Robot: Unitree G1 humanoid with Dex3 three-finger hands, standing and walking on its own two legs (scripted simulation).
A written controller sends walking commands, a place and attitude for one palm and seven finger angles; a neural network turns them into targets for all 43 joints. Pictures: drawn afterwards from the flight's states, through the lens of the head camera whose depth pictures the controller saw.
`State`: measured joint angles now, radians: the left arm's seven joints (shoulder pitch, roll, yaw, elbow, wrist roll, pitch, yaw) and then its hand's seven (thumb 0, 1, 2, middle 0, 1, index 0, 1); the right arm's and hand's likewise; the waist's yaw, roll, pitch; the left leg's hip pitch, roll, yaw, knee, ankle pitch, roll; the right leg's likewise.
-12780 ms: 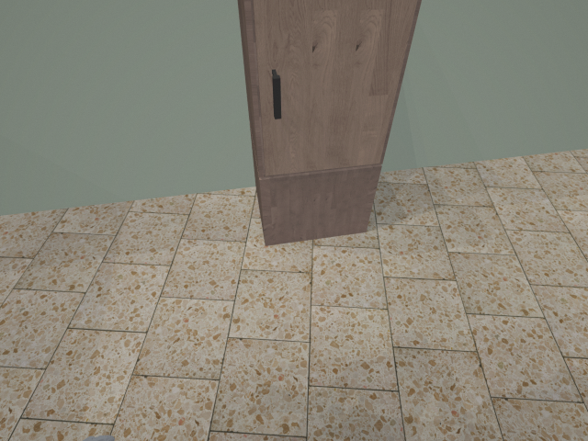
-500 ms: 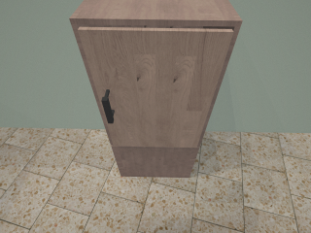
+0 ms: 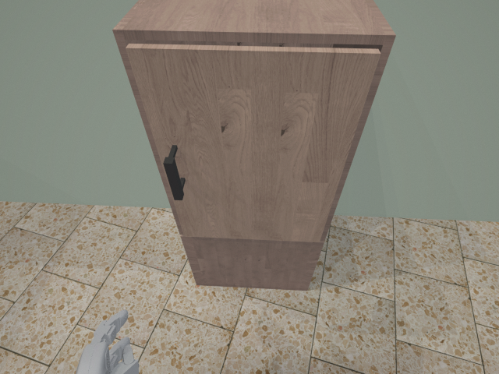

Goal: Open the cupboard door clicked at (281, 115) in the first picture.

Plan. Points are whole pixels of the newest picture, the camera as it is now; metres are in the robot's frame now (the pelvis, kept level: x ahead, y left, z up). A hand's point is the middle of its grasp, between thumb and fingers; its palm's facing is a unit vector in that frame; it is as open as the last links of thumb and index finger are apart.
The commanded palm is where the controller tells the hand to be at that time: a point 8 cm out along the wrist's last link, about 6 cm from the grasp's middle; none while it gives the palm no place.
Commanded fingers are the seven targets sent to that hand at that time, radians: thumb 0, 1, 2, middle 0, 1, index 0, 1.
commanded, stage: raise the hand with hooked fingers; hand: left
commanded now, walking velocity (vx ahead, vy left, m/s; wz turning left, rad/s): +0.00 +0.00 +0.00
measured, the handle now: (176, 173) +0.53 +0.19 -0.02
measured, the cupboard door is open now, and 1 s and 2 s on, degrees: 0 0 0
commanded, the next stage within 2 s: move the hooked fingers beside the handle in 1.96 s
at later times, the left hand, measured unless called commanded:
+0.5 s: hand (132, 344) +0.18 +0.20 -0.05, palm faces -0.02 -1.00 -0.05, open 9.9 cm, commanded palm +0.16 +0.26 -0.04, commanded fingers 0.00 0.13 0.57 -0.25 -0.80 -0.25 -0.80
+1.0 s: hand (103, 321) +0.21 +0.25 -0.03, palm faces -0.01 -1.00 -0.05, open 12.8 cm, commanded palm +0.19 +0.30 -0.02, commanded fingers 0.00 -0.45 0.32 -0.30 -1.17 -0.30 -1.17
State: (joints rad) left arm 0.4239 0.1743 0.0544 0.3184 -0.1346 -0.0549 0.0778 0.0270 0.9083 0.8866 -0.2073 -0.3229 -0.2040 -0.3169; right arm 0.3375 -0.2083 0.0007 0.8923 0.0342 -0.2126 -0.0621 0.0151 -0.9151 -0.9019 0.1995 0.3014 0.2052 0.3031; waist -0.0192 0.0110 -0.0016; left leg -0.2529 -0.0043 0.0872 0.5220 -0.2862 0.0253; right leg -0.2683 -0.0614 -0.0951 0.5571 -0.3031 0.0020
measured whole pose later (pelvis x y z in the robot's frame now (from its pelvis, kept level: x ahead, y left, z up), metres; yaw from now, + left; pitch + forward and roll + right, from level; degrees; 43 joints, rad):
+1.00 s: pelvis -0.04 +0.01 -0.07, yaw +0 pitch +14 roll -3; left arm 0.21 0.33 0.33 0.20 -0.34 -0.38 -0.42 0.00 -0.22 0.42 -0.29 -1.03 -0.28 -1.02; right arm 0.26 -0.28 0.01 0.55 0.04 -0.25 -0.06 0.01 -0.90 -0.90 0.20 0.30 0.21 0.30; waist -0.01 0.01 -0.12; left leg -0.87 0.04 0.03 1.11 -0.49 0.04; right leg -0.83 -0.05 -0.12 1.05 -0.46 0.00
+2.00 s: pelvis -0.03 +0.00 -0.06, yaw +0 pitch +14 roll -3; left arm -0.01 0.42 0.43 0.43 -0.36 -0.32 -0.54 -0.01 -0.49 0.30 -0.30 -1.20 -0.30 -1.20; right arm 0.28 -0.28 0.05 0.54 0.04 -0.20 -0.06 0.01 -0.90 -0.90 0.20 0.30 0.21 0.30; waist -0.02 0.02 -0.11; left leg -0.81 0.04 0.04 1.03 -0.47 0.03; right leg -0.77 -0.04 -0.12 0.97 -0.44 -0.01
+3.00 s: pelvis -0.03 +0.01 -0.07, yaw -2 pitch +20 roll -3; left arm -0.58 0.55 0.48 0.96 -0.22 -0.37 -0.51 -0.01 -0.49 0.30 -0.30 -1.20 -0.30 -1.20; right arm 0.32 -0.29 0.04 0.59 0.02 -0.07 -0.05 0.01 -0.90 -0.90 0.20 0.30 0.21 0.30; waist -0.09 0.00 -0.11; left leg -0.95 0.06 0.05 1.09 -0.48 0.04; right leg -0.92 -0.03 -0.10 1.02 -0.44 0.00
